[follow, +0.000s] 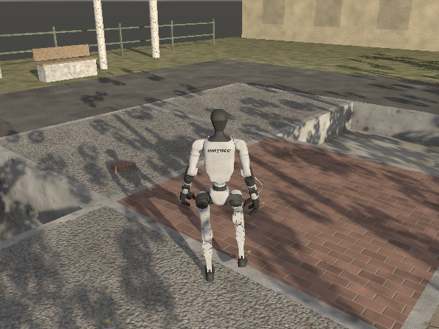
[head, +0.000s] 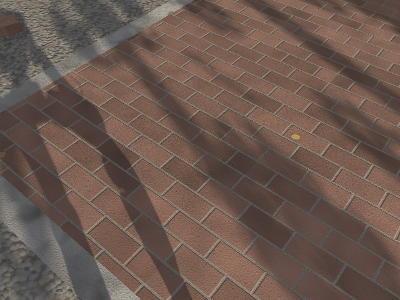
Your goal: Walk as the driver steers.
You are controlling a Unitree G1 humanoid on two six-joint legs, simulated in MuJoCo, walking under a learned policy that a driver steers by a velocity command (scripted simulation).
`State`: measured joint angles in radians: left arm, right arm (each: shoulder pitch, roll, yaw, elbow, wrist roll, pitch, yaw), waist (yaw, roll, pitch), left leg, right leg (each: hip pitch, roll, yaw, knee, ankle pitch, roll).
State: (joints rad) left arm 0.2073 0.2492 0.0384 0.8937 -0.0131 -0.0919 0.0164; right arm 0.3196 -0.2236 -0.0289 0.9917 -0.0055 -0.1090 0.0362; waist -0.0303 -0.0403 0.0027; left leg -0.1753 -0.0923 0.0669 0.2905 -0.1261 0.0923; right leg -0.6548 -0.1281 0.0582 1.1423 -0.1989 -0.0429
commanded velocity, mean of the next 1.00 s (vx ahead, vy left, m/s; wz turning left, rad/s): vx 0.30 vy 0.00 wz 0.26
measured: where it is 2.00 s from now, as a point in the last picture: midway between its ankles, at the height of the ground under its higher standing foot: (156, 258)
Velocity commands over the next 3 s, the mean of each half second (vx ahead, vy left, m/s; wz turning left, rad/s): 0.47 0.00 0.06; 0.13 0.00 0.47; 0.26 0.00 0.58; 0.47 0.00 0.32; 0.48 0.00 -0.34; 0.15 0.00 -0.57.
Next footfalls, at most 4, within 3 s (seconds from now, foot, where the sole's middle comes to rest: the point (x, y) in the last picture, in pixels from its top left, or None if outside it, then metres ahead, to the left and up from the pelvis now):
0.30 right None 0.34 -0.17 -0.78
0.80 left None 0.50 0.05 -0.78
1.26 right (252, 295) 0.53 -0.16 -0.78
1.74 left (129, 286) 0.57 0.25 -0.78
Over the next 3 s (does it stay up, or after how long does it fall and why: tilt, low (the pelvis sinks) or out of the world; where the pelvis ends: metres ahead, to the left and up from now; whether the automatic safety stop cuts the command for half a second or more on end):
stays up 0.98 0.45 -0.01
